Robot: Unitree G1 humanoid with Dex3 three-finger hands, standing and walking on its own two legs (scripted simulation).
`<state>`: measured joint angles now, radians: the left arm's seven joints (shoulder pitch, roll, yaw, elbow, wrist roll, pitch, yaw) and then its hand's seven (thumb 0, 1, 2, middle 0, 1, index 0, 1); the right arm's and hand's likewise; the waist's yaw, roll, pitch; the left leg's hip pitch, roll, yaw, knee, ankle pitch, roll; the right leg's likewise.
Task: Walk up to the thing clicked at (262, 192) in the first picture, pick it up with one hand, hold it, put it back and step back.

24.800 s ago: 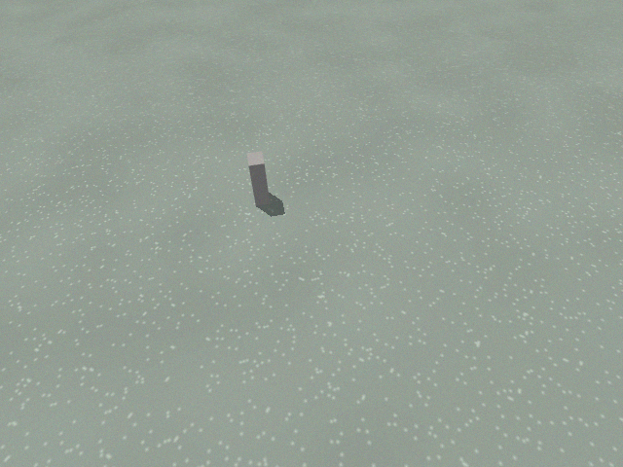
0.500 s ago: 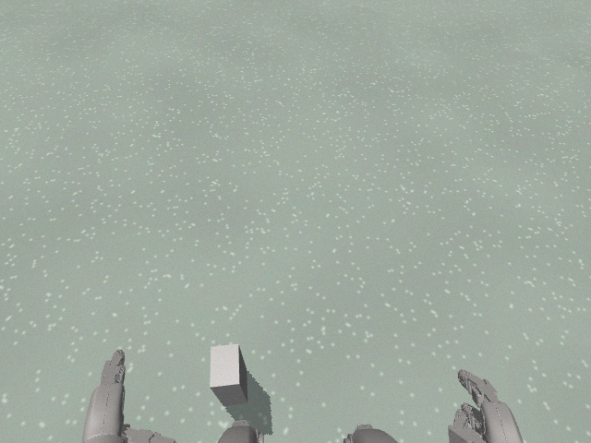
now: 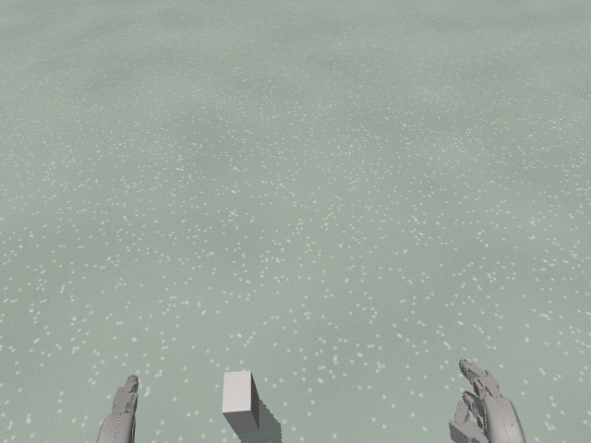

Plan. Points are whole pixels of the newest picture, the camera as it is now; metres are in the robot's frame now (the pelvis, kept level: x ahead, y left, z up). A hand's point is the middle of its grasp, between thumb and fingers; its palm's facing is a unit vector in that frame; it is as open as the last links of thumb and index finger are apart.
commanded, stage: home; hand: left
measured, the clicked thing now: (242, 404) +0.35 +0.17 -0.60
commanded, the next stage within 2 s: stand in 1.40 s
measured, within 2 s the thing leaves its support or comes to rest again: neither
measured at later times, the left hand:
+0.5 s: hand out of the picture +0.16 +0.17 -0.05, palm faces +0.10 -0.95 -0.29, open 17.5 cm
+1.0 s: hand out of the picture +0.16 +0.18 -0.05, palm faces +0.10 -0.95 -0.29, open 17.5 cm
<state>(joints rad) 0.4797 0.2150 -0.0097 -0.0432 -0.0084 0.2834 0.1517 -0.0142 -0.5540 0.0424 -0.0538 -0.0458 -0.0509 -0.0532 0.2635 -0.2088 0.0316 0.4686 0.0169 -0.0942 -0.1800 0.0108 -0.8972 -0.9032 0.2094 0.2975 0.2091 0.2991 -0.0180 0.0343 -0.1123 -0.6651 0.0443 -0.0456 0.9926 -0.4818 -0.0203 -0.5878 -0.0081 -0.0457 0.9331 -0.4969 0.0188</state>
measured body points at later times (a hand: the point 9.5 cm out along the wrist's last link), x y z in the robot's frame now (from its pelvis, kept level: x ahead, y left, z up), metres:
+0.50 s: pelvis -0.01 -0.01 +0.00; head +0.01 -0.01 +0.45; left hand +0.15 +0.22 -0.03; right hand +0.15 -0.25 -0.07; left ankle +0.01 +0.13 -0.68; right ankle -0.02 -0.13 -0.68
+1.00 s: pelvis -0.01 +0.00 +0.00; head +0.02 +0.00 +0.45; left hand +0.15 +0.23 -0.03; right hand +0.16 -0.25 -0.07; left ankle +0.01 +0.13 -0.68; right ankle -0.02 -0.13 -0.68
